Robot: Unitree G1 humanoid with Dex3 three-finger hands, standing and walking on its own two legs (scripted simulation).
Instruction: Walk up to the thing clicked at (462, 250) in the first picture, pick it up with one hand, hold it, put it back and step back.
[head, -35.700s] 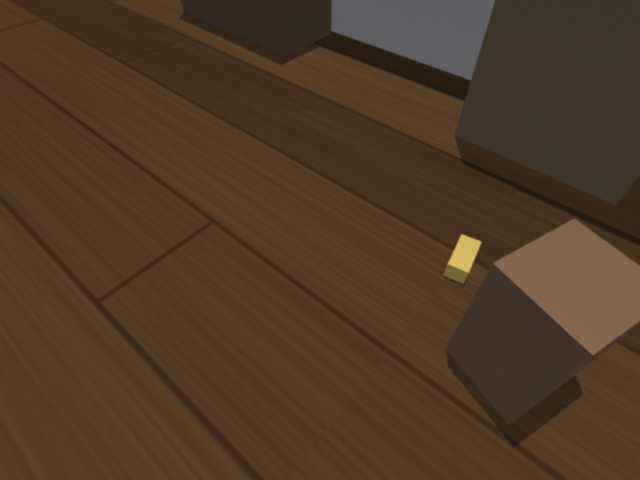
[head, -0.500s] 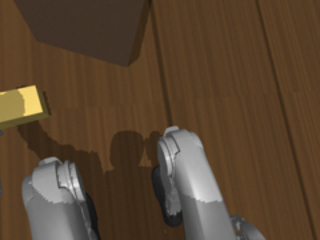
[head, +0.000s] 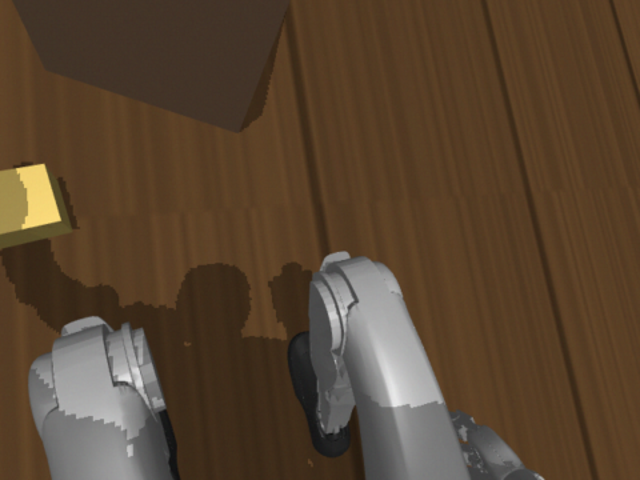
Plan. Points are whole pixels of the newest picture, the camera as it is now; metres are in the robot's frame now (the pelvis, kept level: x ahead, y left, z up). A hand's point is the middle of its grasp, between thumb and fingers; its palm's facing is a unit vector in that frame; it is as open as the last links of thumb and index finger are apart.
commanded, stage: rest palm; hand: left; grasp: from above
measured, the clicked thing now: out of the picture +0.48 +0.30 -0.28
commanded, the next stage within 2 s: close in 0.70 s
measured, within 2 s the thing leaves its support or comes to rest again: neither
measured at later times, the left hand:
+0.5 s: hand out of the picture +0.46 +0.30 -0.24, palm faces -0.46 -0.13 -0.88, open 14.0 cm
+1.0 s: hand out of the picture +0.46 +0.30 -0.25, palm faces -0.45 -0.13 -0.88, open 13.4 cm
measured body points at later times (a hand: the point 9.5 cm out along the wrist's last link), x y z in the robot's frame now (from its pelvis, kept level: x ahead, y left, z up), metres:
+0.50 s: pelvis +0.01 +0.00 -0.02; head +0.28 +0.09 +0.33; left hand +0.48 +0.30 -0.19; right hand +0.04 -0.27 -0.09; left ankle +0.07 +0.13 -0.28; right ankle +0.11 -0.13 -0.28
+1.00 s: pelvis +0.00 +0.00 -0.02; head +0.28 +0.10 +0.32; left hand +0.48 +0.30 -0.20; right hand +0.04 -0.26 -0.08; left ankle +0.07 +0.13 -0.28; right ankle +0.11 -0.13 -0.28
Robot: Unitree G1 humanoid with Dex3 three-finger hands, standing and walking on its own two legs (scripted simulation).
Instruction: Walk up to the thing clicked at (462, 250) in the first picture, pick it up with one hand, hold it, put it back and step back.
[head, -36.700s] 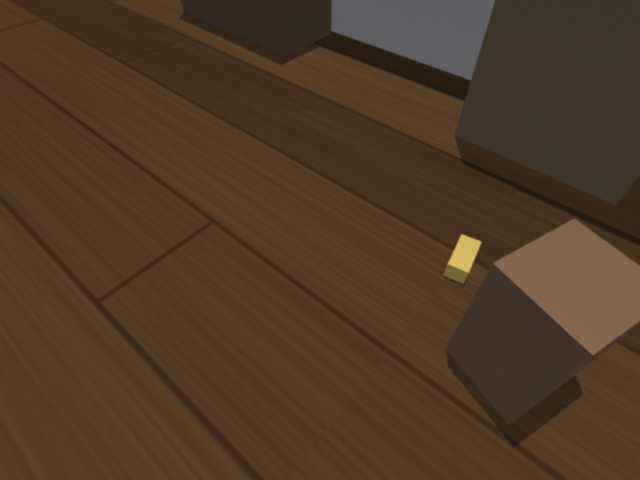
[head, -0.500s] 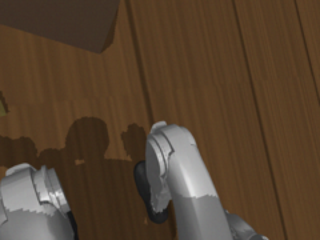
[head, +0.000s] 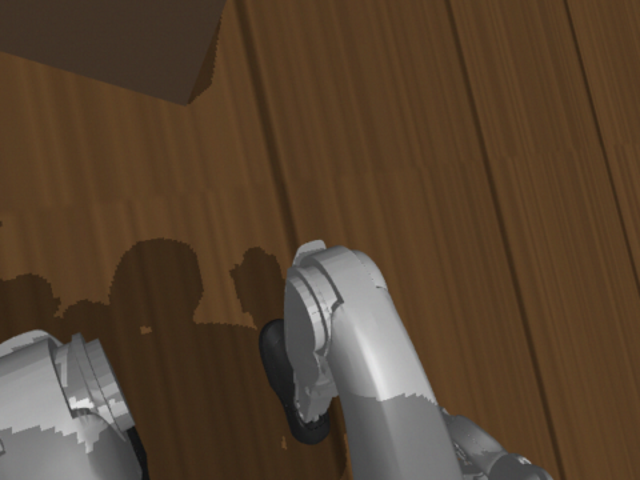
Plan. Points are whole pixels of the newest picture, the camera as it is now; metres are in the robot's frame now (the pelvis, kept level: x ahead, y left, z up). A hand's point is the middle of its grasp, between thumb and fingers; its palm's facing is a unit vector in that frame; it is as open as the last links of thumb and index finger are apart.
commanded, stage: close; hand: left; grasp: from above
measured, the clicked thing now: out of the picture +0.45 +0.33 -0.26
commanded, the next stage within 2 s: settle in 1.18 s
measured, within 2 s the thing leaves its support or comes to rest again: leaves its support in 1.58 s
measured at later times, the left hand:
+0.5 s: hand out of the picture +0.44 +0.33 -0.23, palm faces -0.44 -0.17 -0.88, open 12.0 cm
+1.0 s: hand out of the picture +0.44 +0.33 -0.23, palm faces -0.44 -0.15 -0.88, open 11.1 cm
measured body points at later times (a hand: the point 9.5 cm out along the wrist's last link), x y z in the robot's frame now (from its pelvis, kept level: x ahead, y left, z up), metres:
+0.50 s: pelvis +0.00 +0.00 +0.00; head +0.27 +0.12 +0.34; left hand +0.46 +0.33 -0.18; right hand +0.05 -0.26 -0.06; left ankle +0.06 +0.13 -0.26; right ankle +0.11 -0.13 -0.26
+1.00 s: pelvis +0.00 +0.00 +0.01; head +0.27 +0.12 +0.34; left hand +0.46 +0.34 -0.18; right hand +0.05 -0.26 -0.06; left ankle +0.06 +0.13 -0.26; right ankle +0.11 -0.13 -0.26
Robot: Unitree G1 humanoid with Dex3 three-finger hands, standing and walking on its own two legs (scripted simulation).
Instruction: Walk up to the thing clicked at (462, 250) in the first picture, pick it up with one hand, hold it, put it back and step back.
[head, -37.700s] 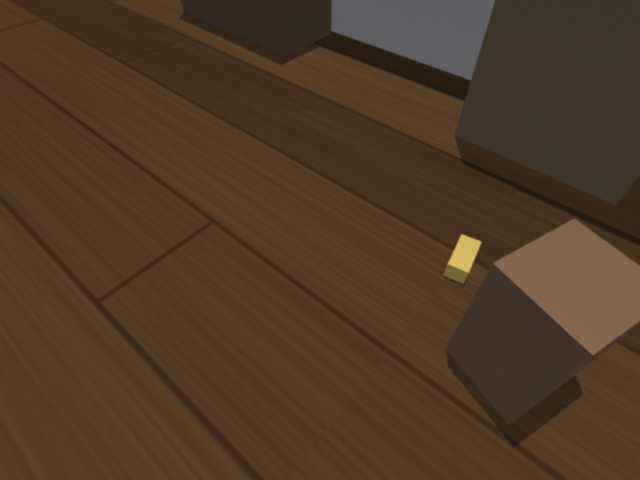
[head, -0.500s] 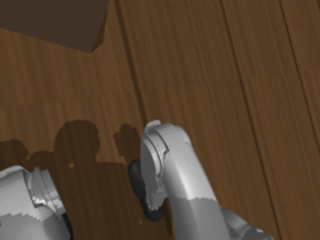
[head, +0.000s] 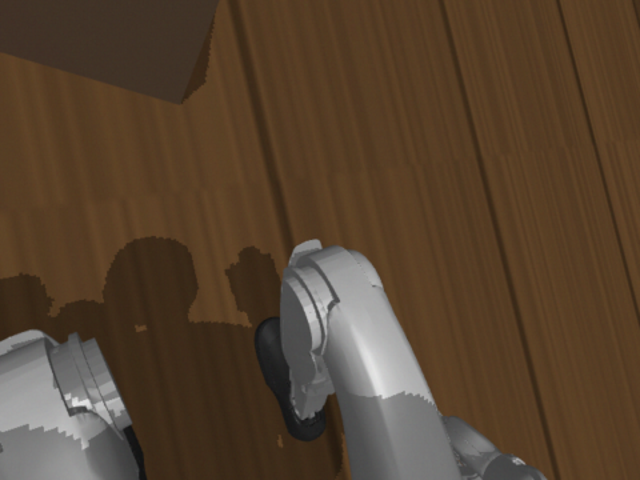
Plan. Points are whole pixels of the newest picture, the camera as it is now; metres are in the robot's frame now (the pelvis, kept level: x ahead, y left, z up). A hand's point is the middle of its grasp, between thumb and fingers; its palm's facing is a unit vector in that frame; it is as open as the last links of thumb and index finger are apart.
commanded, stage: close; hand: left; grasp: from above
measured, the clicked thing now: out of the picture +0.45 +0.34 -0.26
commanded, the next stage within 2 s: settle in 0.18 s
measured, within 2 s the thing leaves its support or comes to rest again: leaves its support in 0.58 s
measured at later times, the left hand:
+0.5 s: hand out of the picture +0.44 +0.34 -0.23, palm faces -0.43 -0.17 -0.89, open 11.0 cm
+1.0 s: hand out of the picture +0.43 +0.35 -0.14, palm faces -0.44 -0.11 -0.89, open 10.9 cm
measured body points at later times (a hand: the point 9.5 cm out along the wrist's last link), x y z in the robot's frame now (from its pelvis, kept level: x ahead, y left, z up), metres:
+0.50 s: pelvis +0.00 +0.00 +0.00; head +0.26 +0.12 +0.34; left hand +0.46 +0.34 -0.18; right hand +0.05 -0.25 -0.06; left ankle +0.06 +0.13 -0.27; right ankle +0.11 -0.13 -0.26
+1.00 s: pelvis +0.00 -0.01 +0.03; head +0.23 +0.09 +0.40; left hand +0.45 +0.35 -0.08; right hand +0.10 -0.27 -0.07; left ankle +0.06 +0.13 -0.27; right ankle +0.11 -0.13 -0.26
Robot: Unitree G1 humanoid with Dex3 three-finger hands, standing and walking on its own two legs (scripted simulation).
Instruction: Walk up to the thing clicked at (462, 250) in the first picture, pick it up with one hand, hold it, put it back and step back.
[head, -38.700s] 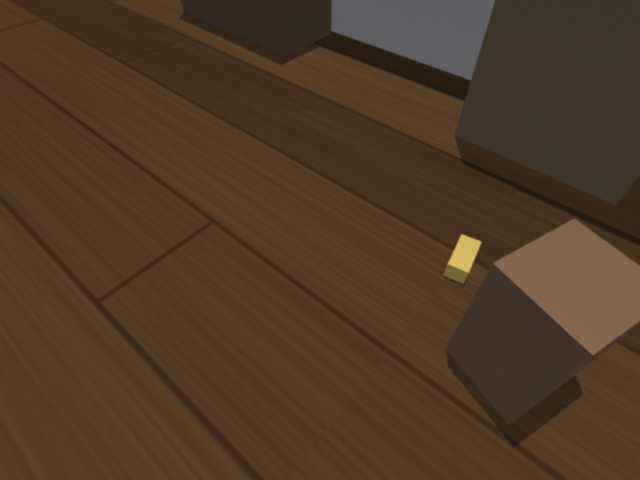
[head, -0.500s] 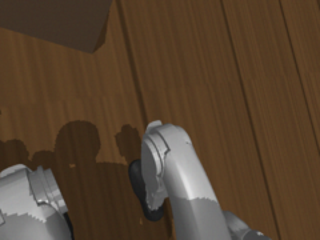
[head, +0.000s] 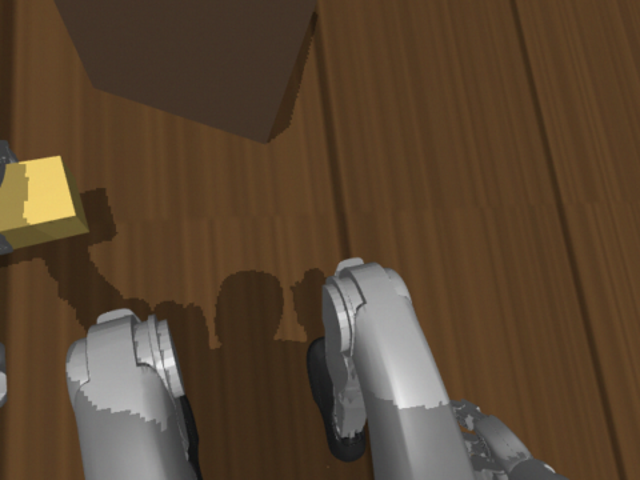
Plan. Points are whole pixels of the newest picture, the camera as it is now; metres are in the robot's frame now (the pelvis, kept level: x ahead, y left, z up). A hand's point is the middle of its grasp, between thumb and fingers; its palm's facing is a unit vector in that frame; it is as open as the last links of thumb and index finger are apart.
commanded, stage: settle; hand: left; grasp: from above
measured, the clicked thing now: out of the picture +0.46 +0.32 -0.20
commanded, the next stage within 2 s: lift in 0.18 s
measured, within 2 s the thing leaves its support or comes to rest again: neither
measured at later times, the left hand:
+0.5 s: hand out of the picture +0.45 +0.32 -0.11, palm faces -0.45 -0.09 -0.89, open 10.9 cm
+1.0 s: hand out of the picture +0.38 +0.32 +0.05, palm faces -0.43 -0.11 -0.90, open 10.9 cm
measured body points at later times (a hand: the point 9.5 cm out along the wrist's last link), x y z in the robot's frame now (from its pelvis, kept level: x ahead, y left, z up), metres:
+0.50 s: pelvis -0.01 +0.00 +0.03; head +0.22 +0.07 +0.41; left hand +0.47 +0.32 -0.06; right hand +0.04 -0.27 -0.07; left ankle +0.07 +0.13 -0.29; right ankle +0.10 -0.13 -0.29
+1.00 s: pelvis -0.01 +0.00 +0.14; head +0.17 +0.05 +0.56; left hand +0.40 +0.32 +0.10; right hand +0.13 -0.26 +0.03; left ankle +0.07 +0.13 -0.29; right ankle +0.10 -0.13 -0.29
